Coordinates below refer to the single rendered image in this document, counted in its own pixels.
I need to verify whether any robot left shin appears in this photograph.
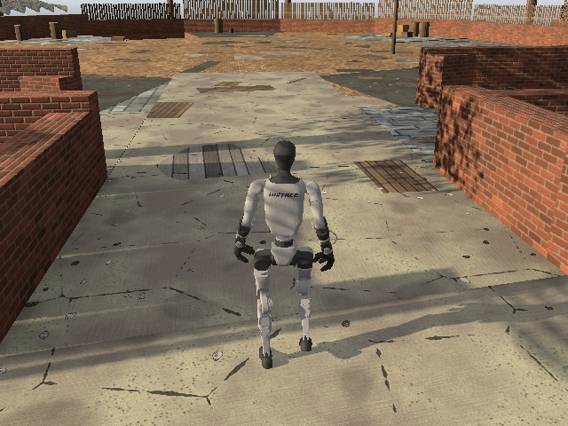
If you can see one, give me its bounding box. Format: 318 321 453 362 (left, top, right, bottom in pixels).
257 299 272 357

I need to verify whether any robot left hand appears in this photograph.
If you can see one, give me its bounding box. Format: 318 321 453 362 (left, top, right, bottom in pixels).
233 244 255 263

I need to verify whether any robot head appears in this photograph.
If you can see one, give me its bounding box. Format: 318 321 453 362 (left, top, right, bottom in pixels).
269 140 300 184

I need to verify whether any robot right hand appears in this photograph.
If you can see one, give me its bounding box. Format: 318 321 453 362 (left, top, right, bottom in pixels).
313 251 335 272

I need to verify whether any left robot forearm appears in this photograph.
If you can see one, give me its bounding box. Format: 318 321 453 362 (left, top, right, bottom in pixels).
235 214 250 248

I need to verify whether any right robot forearm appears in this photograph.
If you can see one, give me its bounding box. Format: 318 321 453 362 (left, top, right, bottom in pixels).
316 217 333 255

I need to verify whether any left robot upper arm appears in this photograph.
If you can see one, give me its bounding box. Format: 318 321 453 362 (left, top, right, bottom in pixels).
241 178 266 228

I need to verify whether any right robot upper arm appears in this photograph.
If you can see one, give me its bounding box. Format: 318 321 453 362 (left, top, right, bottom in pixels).
303 179 326 230

